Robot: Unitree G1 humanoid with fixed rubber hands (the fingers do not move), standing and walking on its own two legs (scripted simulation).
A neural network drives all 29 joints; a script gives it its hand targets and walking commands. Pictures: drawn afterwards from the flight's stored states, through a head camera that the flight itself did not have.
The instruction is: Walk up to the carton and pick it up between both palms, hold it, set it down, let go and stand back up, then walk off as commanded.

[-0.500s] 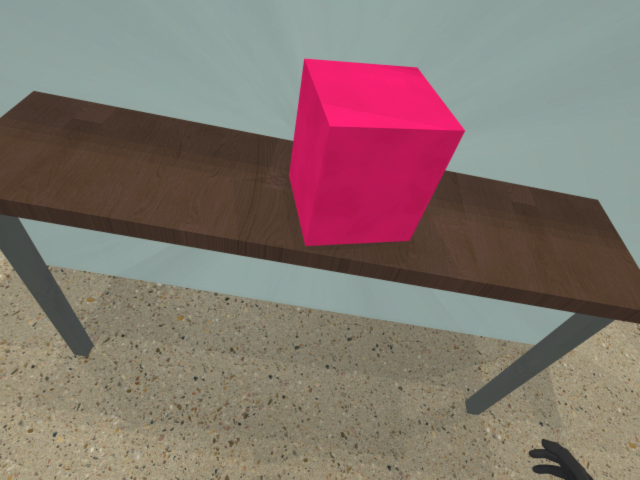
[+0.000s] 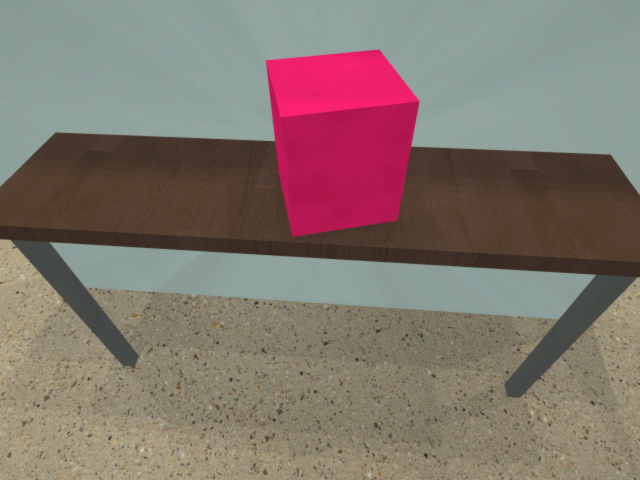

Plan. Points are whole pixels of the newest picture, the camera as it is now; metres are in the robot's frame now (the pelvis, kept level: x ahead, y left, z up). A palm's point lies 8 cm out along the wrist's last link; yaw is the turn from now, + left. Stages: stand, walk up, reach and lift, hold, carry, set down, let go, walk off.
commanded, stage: walk off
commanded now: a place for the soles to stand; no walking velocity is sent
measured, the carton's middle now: (335, 144) +0.69 -0.01 +0.06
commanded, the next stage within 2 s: stand in 0.30 s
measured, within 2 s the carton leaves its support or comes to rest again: neither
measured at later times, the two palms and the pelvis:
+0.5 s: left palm out of the picture +0.12 +0.30 -0.12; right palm (581, 471) +0.18 -0.33 -0.10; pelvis +0.06 -0.02 -0.02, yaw +1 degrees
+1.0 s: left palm out of the picture +0.16 +0.32 -0.11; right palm out of the picture +0.15 -0.31 -0.09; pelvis +0.06 +0.01 -0.01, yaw +0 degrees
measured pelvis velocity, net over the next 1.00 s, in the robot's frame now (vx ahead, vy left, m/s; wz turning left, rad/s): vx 0.06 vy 0.01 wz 0.00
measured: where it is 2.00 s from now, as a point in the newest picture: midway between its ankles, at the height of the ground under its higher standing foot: outside the picture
